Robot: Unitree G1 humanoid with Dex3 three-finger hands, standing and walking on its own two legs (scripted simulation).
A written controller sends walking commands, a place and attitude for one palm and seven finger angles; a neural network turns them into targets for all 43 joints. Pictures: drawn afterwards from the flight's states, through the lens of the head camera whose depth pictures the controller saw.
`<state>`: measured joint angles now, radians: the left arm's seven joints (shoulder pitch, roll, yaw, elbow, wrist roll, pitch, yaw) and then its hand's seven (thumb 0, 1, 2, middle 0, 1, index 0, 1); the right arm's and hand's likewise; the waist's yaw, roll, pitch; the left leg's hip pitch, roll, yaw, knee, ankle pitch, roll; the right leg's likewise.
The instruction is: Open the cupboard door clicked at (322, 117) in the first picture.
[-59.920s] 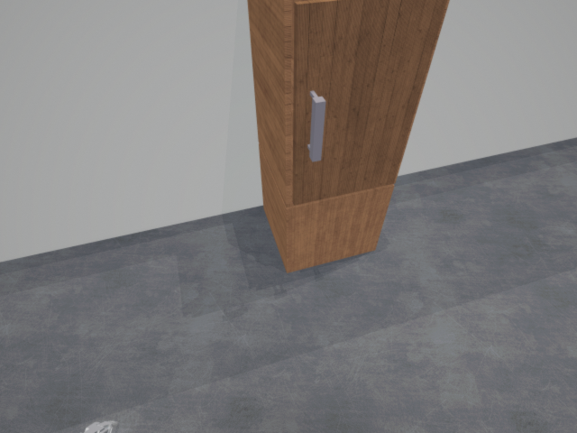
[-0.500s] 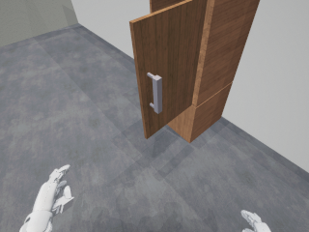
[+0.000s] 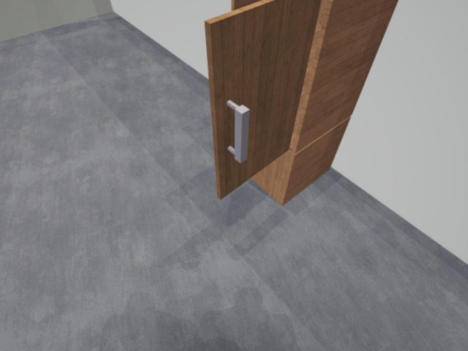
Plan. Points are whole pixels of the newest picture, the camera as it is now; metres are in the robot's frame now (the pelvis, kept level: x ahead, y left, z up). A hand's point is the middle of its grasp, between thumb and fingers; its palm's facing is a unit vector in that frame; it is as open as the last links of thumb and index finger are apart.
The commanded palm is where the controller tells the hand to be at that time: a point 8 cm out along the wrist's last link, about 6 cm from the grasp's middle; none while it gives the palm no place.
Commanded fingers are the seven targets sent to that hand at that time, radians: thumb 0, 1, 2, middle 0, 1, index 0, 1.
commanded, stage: let the arm hang, fingers relaxed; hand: left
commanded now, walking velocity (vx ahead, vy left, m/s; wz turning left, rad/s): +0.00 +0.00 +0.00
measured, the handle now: (236, 132) +0.64 +0.04 -0.04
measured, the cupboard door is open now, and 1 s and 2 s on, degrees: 92 92 92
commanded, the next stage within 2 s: look to check the result in 0.46 s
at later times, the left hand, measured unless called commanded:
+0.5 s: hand out of the picture +0.11 +0.23 -0.15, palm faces -0.03 -0.95 -0.31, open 7.4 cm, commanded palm none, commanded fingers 0.00 0.90 0.90 -0.20 -0.30 -0.20 -0.30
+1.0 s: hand out of the picture +0.11 +0.24 -0.15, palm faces -0.03 -0.94 -0.34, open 7.4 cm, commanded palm none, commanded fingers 0.00 0.90 0.90 -0.20 -0.30 -0.20 -0.30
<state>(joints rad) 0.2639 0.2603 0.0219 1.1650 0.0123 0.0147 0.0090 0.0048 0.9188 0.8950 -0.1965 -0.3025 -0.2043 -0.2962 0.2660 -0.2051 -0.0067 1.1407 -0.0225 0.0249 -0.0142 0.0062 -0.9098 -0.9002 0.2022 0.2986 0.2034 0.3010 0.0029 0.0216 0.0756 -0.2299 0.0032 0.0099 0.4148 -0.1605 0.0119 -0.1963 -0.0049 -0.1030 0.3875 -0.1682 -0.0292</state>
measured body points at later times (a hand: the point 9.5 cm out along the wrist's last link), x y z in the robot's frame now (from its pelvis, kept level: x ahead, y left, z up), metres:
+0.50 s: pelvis +0.02 +0.01 +0.00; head +0.03 +0.00 +0.45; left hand +0.11 +0.28 -0.13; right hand +0.09 -0.27 -0.14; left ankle +0.04 +0.11 -0.74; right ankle +0.03 -0.10 -0.74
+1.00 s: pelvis +0.04 -0.01 +0.01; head +0.07 -0.02 +0.46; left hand +0.11 +0.28 -0.13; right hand +0.11 -0.29 -0.14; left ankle +0.04 +0.11 -0.74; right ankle +0.03 -0.10 -0.74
